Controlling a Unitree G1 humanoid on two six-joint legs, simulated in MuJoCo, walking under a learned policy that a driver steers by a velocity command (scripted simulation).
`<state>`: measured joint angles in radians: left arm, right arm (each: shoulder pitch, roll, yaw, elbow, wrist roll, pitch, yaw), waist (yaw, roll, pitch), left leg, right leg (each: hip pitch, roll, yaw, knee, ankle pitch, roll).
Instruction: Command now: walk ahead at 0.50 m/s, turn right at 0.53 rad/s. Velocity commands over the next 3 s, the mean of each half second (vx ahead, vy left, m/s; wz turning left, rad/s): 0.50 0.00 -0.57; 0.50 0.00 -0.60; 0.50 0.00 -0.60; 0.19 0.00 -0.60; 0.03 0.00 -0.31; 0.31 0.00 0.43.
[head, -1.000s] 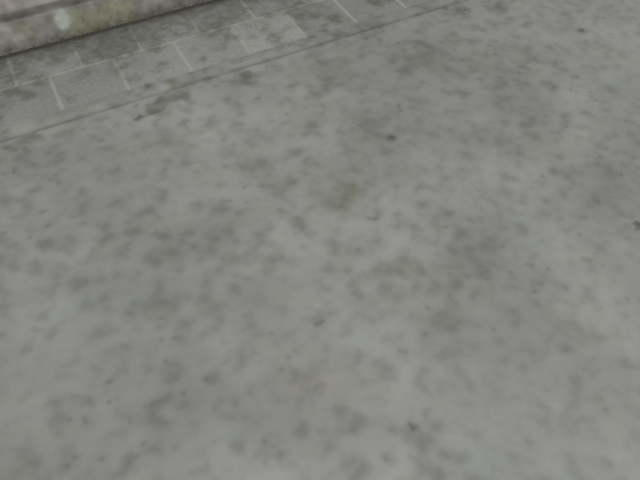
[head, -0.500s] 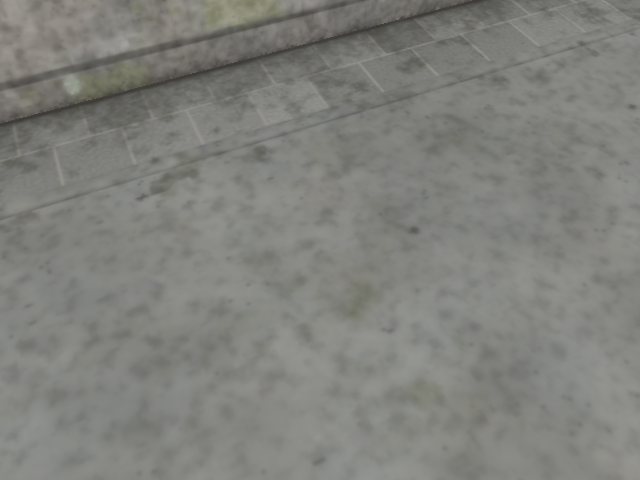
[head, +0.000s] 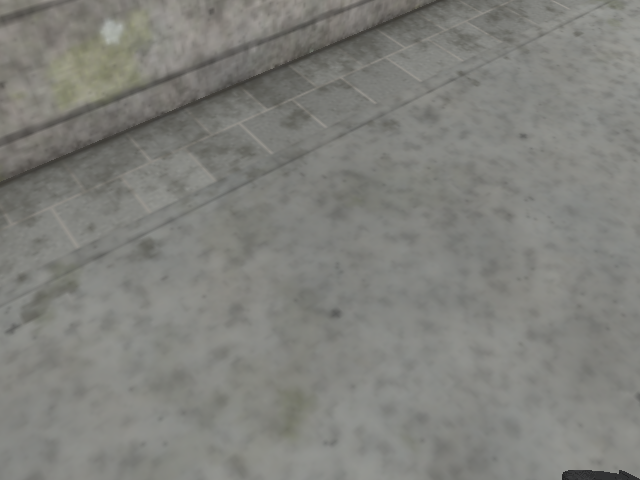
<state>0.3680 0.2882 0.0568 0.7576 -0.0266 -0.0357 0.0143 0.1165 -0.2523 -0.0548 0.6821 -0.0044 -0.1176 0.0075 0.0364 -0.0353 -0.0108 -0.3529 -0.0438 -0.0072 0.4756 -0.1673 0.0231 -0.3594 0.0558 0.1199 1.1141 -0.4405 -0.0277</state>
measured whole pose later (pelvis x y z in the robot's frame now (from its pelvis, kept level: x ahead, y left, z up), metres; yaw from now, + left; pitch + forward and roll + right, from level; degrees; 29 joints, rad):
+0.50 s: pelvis +0.25 -0.09 -0.01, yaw -18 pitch +2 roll +1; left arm 0.14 0.30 0.06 0.59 -0.02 -0.04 -0.04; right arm 0.28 -0.31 -0.05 0.81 0.02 -0.09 0.01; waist -0.04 0.00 0.06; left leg -0.29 0.05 0.00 1.16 -0.47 -0.01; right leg -0.47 0.06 -0.02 0.62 -0.19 -0.09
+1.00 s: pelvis +0.52 -0.15 +0.00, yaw -35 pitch +2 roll +1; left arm 0.36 0.30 0.06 0.70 -0.03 -0.02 0.01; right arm 0.12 -0.27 -0.05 0.70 -0.01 -0.11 0.02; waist 0.03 -0.03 0.00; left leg -0.38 -0.03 0.01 0.53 -0.18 0.02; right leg -0.36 0.05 0.13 1.14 -0.45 -0.02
